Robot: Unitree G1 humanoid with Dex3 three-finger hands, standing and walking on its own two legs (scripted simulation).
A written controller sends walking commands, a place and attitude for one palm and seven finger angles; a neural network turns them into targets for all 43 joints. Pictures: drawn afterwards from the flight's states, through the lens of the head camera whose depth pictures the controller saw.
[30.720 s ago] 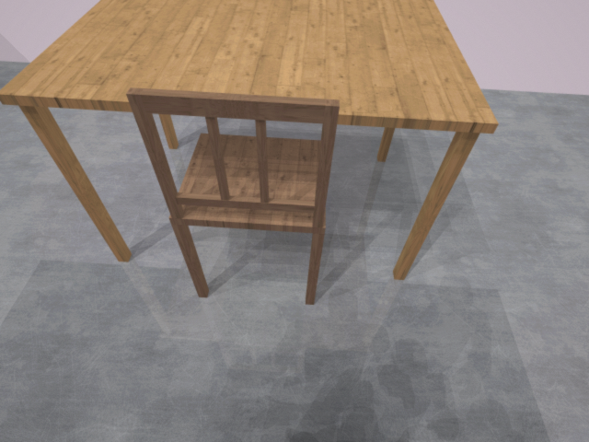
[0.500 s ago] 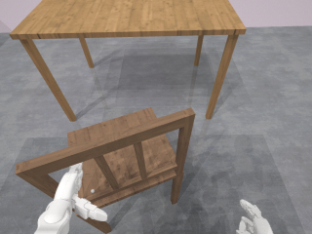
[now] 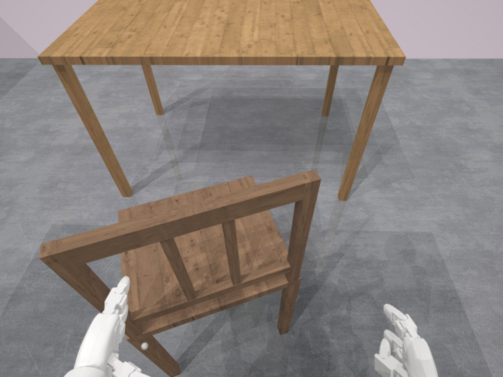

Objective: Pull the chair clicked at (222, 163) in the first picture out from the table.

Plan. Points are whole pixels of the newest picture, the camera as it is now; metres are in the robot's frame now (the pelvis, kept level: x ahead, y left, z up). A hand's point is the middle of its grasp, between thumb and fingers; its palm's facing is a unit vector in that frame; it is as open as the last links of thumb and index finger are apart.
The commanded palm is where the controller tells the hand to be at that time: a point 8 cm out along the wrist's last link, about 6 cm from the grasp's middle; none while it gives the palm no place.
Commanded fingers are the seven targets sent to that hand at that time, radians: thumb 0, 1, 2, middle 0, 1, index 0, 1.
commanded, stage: draw the hand back to the body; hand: left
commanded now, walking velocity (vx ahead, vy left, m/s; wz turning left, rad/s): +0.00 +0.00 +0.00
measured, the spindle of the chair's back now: (180, 270) +0.32 +0.15 -0.06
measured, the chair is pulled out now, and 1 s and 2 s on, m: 0.60 0.60 0.59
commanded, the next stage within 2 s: step back with the hand held close in 1.66 s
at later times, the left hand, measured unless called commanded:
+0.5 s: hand (126, 336) +0.18 +0.18 +0.04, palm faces -0.03 -0.99 -0.11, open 17.4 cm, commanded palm +0.15 +0.25 +0.09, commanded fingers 0.00 -0.48 0.23 -0.01 -0.01 -0.01 -0.01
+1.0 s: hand (105, 328) +0.18 +0.20 +0.06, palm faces +0.07 -0.90 -0.43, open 11.8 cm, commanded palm +0.17 +0.28 +0.17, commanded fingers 0.00 0.43 0.67 -0.14 -0.20 -0.14 -0.20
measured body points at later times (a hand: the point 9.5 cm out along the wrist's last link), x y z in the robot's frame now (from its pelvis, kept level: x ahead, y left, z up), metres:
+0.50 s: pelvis +0.00 -0.01 -0.01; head +0.03 -0.02 +0.44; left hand +0.18 +0.23 +0.05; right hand +0.16 -0.24 -0.09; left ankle -0.03 +0.14 -0.70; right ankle +0.00 -0.13 -0.70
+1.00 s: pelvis +0.04 -0.01 +0.03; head +0.04 -0.03 +0.48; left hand +0.18 +0.25 +0.09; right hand +0.22 -0.23 -0.05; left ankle -0.03 +0.14 -0.70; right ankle +0.00 -0.13 -0.70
